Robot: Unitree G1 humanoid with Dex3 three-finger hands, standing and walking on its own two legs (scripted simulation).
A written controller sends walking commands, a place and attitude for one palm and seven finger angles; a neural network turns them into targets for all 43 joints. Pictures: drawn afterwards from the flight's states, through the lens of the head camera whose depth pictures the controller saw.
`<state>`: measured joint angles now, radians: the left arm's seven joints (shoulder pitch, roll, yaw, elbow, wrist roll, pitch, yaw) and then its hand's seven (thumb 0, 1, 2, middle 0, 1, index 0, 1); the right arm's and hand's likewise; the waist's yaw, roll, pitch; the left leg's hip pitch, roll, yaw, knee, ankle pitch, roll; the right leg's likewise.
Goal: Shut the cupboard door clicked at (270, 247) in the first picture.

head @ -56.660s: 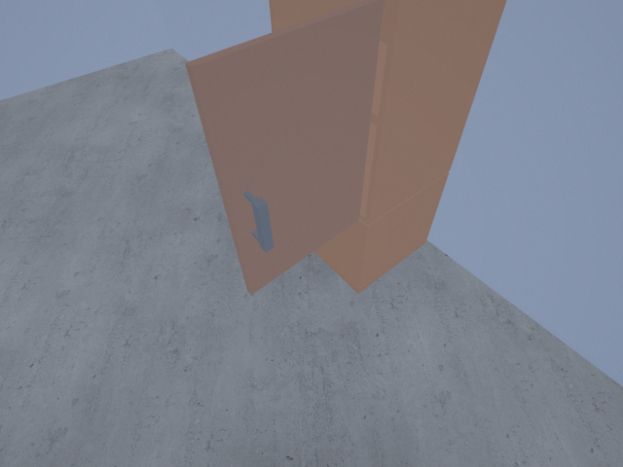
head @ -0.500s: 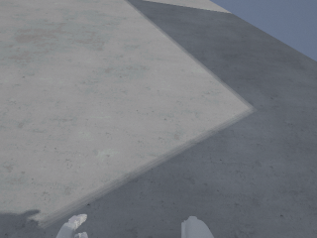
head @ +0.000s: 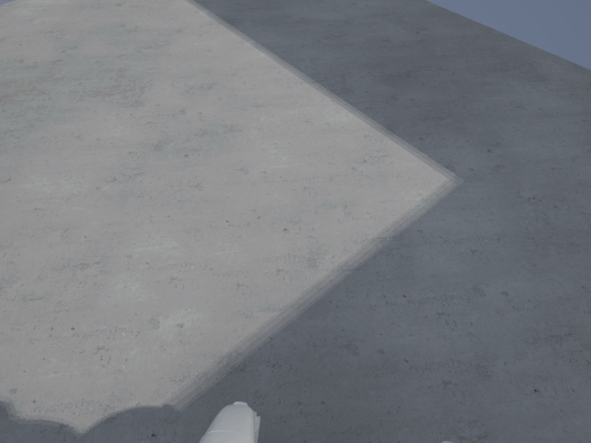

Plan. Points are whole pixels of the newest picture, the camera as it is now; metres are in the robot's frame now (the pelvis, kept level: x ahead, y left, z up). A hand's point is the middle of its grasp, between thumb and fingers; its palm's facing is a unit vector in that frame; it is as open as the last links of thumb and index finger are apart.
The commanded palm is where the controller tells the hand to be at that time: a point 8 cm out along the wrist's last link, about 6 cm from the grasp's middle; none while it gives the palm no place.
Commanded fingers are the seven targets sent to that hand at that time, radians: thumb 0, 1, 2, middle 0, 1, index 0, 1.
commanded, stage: turn to face it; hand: left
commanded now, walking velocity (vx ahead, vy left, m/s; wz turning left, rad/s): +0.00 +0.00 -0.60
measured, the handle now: out of the picture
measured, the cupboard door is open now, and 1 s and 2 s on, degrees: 35 35 35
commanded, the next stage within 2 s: none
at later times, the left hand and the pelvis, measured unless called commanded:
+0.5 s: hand (159, 392) +0.20 +0.24 -0.16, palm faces -0.27 -0.93 -0.24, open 7.4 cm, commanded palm none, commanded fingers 0.00 0.90 0.90 -0.20 -0.30 -0.20 -0.30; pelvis +0.04 +0.05 +0.00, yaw -19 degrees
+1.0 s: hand (240, 366) +0.24 +0.12 -0.16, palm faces -0.56 -0.80 -0.22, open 7.4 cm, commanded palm none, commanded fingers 0.00 0.90 0.90 -0.20 -0.30 -0.20 -0.30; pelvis +0.06 +0.01 +0.00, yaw -36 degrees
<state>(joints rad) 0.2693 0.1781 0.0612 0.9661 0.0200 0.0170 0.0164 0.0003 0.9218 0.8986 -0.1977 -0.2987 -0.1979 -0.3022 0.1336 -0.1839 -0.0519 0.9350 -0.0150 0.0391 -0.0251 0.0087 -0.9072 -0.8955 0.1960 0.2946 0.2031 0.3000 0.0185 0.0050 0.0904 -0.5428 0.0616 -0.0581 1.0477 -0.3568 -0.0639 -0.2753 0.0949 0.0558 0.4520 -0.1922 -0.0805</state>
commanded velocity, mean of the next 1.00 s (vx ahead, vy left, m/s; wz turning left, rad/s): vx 0.00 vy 0.00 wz -0.60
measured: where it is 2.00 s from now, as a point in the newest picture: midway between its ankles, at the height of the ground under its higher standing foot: outside the picture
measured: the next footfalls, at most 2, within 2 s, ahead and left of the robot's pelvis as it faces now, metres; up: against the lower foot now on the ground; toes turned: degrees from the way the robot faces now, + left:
left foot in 0.22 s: +0.08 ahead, +0.16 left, +0.00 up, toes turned -9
right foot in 0.66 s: +0.02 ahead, -0.09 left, +0.00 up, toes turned -30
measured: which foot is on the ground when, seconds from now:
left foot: up 0.00-0.20, down 0.22-0.66, up 0.68-1.00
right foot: down 0.00-0.20, up 0.22-0.64, down 0.66-1.00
